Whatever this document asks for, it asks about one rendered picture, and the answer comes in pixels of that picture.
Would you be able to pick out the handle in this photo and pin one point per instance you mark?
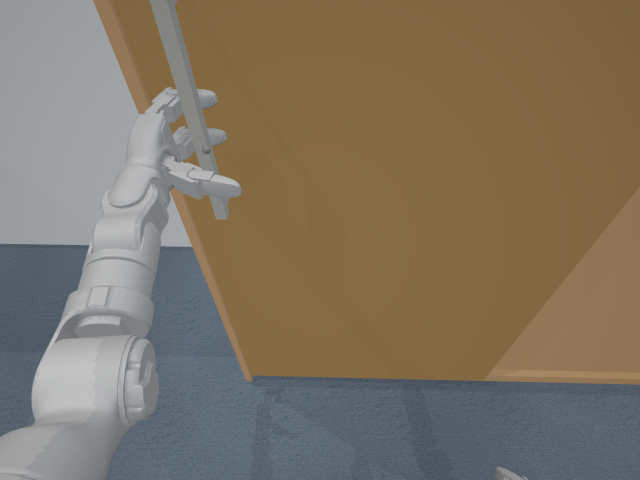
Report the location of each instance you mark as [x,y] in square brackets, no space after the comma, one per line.
[173,42]

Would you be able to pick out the robot left upper arm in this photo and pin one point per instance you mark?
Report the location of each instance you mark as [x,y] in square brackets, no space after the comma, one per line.
[89,392]

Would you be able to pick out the left robot hand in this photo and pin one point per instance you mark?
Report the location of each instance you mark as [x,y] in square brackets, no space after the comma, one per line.
[151,144]

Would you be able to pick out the wardrobe door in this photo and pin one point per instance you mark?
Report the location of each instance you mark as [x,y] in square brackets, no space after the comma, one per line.
[418,177]
[592,321]

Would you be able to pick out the robot left forearm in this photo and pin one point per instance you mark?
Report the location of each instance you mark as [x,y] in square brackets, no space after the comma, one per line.
[114,293]

